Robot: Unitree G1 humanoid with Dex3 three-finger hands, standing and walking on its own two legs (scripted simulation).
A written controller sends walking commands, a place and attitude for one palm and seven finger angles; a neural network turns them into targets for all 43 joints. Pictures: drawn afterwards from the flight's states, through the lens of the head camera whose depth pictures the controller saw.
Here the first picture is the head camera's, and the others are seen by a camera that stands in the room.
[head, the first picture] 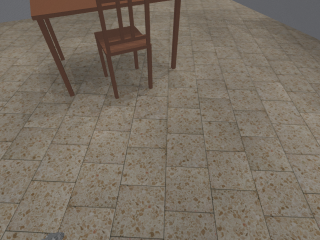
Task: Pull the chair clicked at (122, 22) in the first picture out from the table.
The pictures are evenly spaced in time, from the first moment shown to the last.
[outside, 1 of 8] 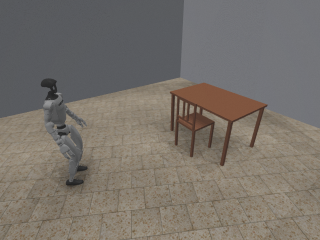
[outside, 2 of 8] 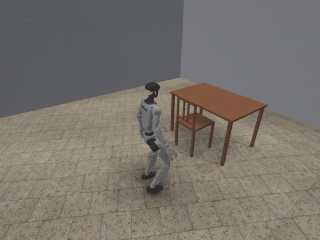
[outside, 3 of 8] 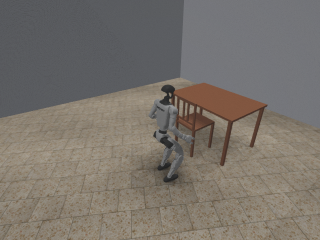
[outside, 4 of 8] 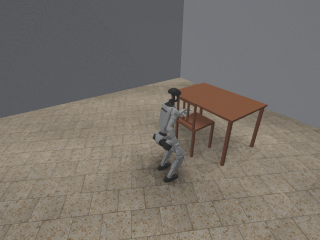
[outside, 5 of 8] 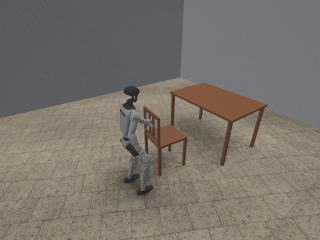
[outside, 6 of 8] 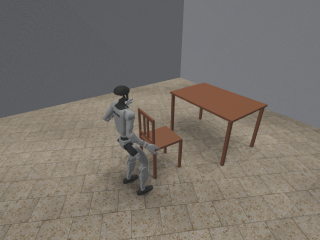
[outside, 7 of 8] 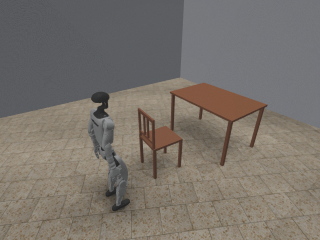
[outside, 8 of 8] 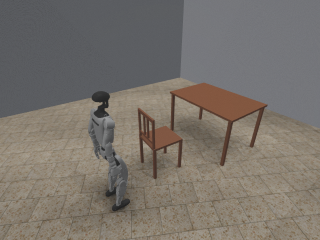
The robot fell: no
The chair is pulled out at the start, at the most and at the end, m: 0.00 0.67 0.67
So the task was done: yes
